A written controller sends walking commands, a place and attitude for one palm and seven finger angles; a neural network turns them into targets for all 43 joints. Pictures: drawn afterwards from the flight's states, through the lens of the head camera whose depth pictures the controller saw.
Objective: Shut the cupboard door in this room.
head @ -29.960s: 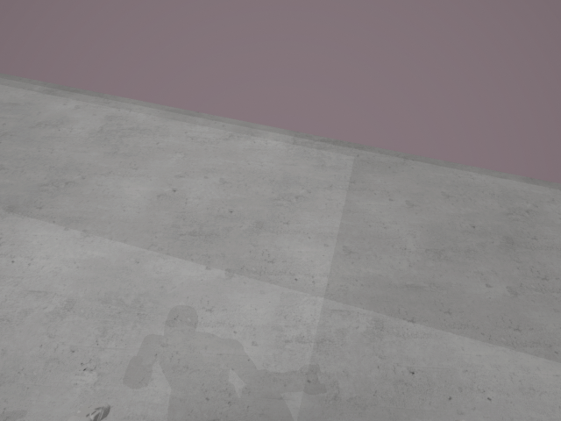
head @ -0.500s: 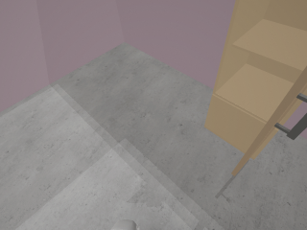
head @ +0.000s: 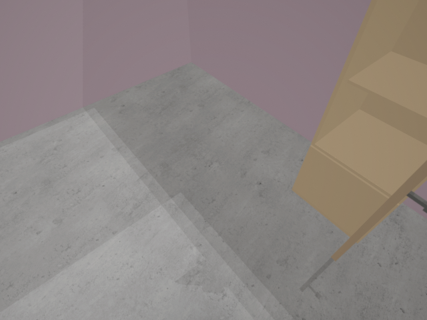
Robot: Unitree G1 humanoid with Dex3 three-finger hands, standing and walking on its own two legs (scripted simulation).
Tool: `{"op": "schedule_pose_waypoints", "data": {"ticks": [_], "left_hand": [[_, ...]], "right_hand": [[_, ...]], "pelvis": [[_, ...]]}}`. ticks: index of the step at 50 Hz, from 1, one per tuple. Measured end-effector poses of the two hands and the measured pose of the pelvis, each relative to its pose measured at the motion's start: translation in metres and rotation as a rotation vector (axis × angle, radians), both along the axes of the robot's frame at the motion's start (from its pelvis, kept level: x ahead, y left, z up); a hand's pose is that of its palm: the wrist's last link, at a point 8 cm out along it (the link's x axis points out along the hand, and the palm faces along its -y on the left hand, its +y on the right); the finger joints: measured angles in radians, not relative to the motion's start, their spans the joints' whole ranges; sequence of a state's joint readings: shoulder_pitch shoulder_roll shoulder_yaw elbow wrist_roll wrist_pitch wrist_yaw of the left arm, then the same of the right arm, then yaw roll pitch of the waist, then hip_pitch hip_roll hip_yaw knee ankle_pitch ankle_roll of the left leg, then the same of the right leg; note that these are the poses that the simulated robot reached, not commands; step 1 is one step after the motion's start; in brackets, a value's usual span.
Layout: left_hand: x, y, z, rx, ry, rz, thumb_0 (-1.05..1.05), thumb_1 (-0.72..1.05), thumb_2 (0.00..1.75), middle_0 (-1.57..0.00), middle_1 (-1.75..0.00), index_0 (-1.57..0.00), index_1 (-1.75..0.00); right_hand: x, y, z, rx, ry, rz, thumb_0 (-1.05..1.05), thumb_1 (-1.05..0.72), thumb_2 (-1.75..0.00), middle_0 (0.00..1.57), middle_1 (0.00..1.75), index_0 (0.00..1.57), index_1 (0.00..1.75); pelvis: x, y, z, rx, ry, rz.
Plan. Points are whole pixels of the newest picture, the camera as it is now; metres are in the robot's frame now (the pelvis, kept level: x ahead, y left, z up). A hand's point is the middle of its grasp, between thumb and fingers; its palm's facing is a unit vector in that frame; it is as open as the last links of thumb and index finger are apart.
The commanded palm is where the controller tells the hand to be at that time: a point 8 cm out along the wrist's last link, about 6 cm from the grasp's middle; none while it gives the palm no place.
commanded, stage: turn or walk to find it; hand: left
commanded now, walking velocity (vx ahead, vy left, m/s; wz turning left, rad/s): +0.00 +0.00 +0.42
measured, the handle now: out of the picture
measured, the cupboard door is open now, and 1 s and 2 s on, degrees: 87 87 87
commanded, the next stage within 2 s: stand and wait in 0.46 s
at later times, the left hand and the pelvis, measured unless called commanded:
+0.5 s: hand out of the picture +0.03 +0.27 -0.16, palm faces +0.21 -0.95 -0.23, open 7.4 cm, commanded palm none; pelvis -0.02 +0.04 +0.01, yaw +11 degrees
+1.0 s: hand out of the picture -0.02 +0.18 -0.15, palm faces +0.34 -0.91 -0.25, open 7.3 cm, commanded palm none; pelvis +0.00 -0.02 +0.01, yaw +19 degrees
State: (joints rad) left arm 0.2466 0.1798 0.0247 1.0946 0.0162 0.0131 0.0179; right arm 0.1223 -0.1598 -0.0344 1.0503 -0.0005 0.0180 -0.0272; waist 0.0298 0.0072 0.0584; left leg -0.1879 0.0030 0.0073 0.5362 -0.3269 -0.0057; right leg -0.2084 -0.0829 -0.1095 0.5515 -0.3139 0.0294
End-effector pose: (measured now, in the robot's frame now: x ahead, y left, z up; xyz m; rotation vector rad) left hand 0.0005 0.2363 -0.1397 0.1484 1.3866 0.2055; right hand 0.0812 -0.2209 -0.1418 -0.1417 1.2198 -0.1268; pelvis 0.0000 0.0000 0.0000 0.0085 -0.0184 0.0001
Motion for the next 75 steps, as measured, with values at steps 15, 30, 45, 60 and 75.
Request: {"op": "schedule_pose_waypoints", "data": {"ticks": [15, 30, 45, 60, 75], "left_hand": [[-0.007, 0.052, -0.024, -0.015, -0.058, 0.088, 0.01, 0.91, 0.9, -0.21, -0.3, -0.2, -0.3], [0.019, 0.067, 0.013, 0.043, -0.15, 0.13, 0.01, 0.91, 0.9, -0.2, -0.3, -0.2, -0.29], [-0.013, -0.014, 0.022, 0.048, -0.115, 0.212, 0.0, 0.93, 0.9, -0.21, -0.3, -0.2, -0.3], [-0.116, -0.001, -0.005, 0.004, 0.032, 0.426, 0.01, 0.91, 0.9, -0.21, -0.3, -0.2, -0.3], [-0.081, 0.041, 0.011, 0.063, -0.121, 0.485, 0.01, 0.91, 0.9, -0.2, -0.3, -0.2, -0.29]], "right_hand": [[-0.014, 0.002, 0.015, -0.133, 0.071, 0.1, 0.0, -0.91, -0.89, 0.19, 0.3, 0.2, 0.29], [-0.021, 0.033, 0.019, -0.057, 0.109, 0.163, 0.0, -0.91, -0.89, 0.2, 0.3, 0.21, 0.29], [0.004, -0.013, -0.005, 0.001, 0.143, 0.204, 0.0, -0.91, -0.89, 0.2, 0.3, 0.2, 0.29], [0.073, 0.025, 0.008, -0.101, 0.071, 0.424, 0.0, -0.91, -0.9, 0.19, 0.3, 0.2, 0.29], [0.096, 0.073, 0.022, -0.055, -0.011, 0.539, 0.0, -0.91, -0.89, 0.2, 0.3, 0.21, 0.29]], "pelvis": [[-0.017, 0.034, -0.01, -0.016, 0.012, 0.128], [-0.015, 0.032, 0.011, -0.028, 0.041, 0.217], [0.001, -0.015, 0.009, 0.025, 0.017, 0.274], [-0.011, 0.01, -0.002, -0.009, 0.034, 0.424], [-0.009, 0.016, 0.008, -0.028, 0.02, 0.524]]}}
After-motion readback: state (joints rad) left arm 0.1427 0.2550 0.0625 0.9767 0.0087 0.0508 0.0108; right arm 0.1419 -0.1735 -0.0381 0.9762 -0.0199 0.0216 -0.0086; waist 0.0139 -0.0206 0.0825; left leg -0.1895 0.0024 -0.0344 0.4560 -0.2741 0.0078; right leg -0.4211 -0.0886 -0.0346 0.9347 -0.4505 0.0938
